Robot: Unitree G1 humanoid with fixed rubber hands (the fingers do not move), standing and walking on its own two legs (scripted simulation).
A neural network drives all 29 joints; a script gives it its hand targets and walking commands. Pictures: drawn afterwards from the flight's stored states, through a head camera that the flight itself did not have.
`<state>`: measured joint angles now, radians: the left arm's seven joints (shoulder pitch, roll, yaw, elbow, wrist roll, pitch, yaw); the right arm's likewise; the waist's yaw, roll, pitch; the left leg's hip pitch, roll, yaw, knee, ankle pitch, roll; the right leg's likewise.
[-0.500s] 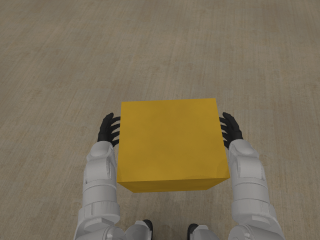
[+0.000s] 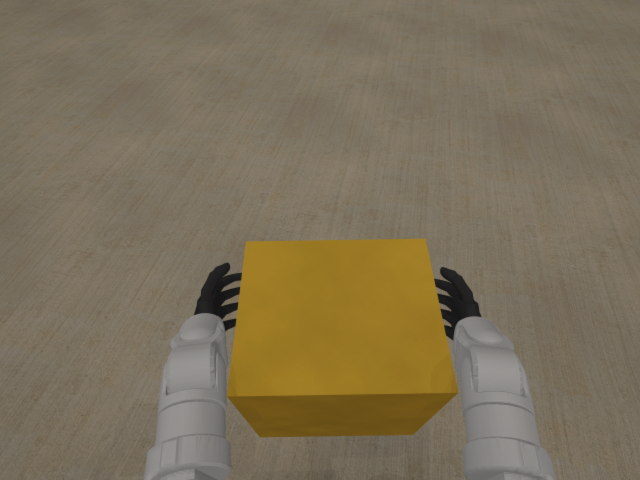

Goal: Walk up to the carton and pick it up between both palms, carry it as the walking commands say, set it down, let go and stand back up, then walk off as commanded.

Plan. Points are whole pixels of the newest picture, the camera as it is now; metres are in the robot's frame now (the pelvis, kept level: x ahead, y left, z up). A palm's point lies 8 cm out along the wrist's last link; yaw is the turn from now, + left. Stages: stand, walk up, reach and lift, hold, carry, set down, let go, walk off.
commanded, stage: reach and lift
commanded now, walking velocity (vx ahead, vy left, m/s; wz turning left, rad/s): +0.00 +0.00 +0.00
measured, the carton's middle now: (336, 346) +0.31 +0.02 -0.05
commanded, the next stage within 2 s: hold in 1.58 s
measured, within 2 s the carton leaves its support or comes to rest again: neither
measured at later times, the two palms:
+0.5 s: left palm (209, 319) +0.28 +0.18 +0.05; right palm (481, 332) +0.29 -0.15 +0.04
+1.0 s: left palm (215, 313) +0.29 +0.17 +0.05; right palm (487, 337) +0.29 -0.16 +0.05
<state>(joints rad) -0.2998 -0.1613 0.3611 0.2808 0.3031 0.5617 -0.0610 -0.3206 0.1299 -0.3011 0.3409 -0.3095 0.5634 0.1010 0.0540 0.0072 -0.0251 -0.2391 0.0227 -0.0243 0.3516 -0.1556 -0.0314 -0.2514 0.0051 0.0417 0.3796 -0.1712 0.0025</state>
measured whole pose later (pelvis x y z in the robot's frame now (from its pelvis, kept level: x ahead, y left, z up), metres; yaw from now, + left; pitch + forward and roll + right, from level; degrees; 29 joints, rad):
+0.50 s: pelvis +0.00 +0.00 +0.00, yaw +0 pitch -6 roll +0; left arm -0.26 -0.15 0.30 0.16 0.28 0.73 -0.06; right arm -0.26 0.13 -0.26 0.19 -0.29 0.73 0.09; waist 0.03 0.01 0.06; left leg -0.04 0.02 -0.03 0.30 -0.15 -0.03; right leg -0.04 0.00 0.04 0.31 -0.16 0.00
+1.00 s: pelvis +0.00 +0.01 +0.00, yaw +0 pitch -6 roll +0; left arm -0.24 -0.15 0.27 0.15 0.28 0.72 -0.06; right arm -0.23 0.13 -0.24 0.14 -0.27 0.74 0.09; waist -0.01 0.00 0.05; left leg -0.04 0.01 -0.02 0.29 -0.15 -0.02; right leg -0.04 -0.01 0.04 0.29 -0.16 0.02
